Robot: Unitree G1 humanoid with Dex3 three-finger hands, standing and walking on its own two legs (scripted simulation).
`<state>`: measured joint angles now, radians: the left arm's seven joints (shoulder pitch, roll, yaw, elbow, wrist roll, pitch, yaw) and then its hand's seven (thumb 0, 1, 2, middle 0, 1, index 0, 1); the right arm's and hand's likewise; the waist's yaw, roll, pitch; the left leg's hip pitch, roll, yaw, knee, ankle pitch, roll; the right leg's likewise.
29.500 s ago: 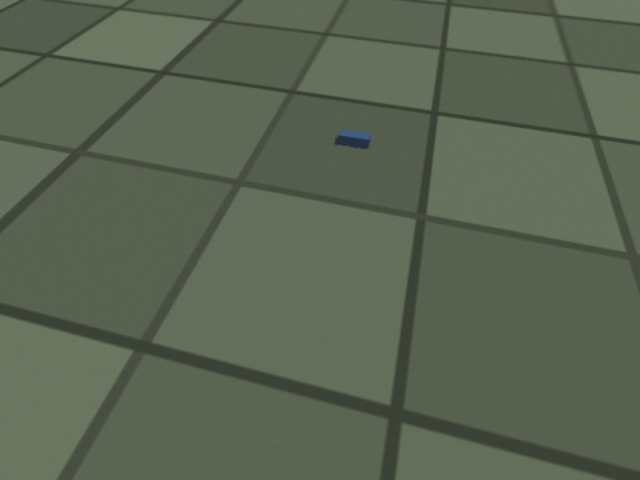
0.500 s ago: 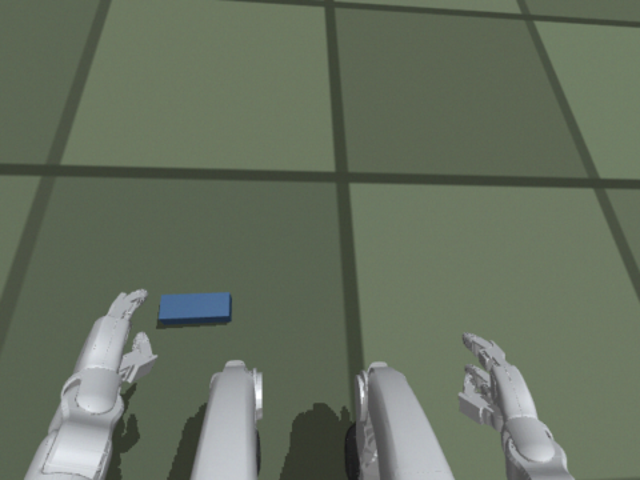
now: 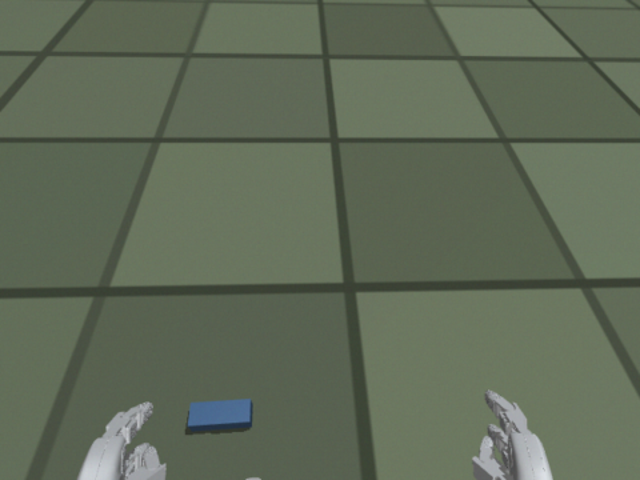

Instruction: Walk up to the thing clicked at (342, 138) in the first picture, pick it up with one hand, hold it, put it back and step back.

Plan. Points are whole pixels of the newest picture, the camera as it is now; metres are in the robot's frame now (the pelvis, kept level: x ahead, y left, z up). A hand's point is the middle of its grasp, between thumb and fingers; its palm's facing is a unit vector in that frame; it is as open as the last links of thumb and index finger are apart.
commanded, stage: home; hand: left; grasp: from above
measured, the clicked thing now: (221, 415) +0.42 +0.24 -0.68
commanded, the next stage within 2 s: stand in 2.00 s
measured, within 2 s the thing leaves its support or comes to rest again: neither
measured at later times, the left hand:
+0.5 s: hand out of the picture +0.16 +0.18 -0.04, palm faces +0.07 -0.98 -0.20, open 7.4 cm
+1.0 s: hand out of the picture +0.15 +0.17 -0.04, palm faces +0.06 -0.98 -0.20, open 7.4 cm
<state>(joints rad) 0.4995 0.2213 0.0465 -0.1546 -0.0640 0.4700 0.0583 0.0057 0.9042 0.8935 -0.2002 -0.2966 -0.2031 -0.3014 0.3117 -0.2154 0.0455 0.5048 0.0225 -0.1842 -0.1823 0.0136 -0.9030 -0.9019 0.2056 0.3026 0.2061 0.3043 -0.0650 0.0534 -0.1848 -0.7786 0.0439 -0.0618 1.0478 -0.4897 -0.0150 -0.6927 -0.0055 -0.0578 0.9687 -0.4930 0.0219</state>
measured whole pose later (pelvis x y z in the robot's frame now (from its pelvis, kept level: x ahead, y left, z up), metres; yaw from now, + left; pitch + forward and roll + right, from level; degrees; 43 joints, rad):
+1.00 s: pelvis -0.01 -0.01 +0.01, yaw +0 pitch +9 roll -3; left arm 0.49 0.22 0.03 -0.12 -0.05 0.46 0.02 0.01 0.91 0.89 -0.20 -0.30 -0.20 -0.30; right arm 0.29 -0.22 0.04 0.54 0.00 -0.24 -0.18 0.02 -0.90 -0.90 0.21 0.30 0.21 0.30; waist -0.04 0.04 -0.16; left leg -0.71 0.04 -0.06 1.01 -0.47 -0.02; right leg -0.63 -0.01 -0.06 0.95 -0.49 0.02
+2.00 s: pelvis +0.01 -0.01 +0.00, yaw +0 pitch +11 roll -2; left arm 0.50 0.22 0.03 -0.14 -0.05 0.46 0.02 0.01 0.91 0.89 -0.20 -0.30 -0.20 -0.30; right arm 0.29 -0.22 0.03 0.53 0.01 -0.23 -0.18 0.01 -0.90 -0.90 0.21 0.30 0.21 0.30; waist -0.04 0.04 -0.16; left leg -0.71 0.04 -0.06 1.02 -0.50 -0.02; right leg -0.63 -0.01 -0.05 0.96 -0.51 0.02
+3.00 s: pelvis -0.01 +0.00 +0.07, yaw +2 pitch -4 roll +0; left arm 0.17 0.29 0.04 1.14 0.04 0.01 0.03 0.00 0.91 0.89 -0.20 -0.30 -0.20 -0.30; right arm 0.15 -0.29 -0.03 1.11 -0.03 0.01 -0.01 0.01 -0.91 -0.90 0.21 0.30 0.21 0.30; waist 0.01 0.01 0.06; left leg -0.14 -0.01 -0.04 0.40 -0.19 0.00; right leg -0.08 -0.05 -0.05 0.38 -0.22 0.03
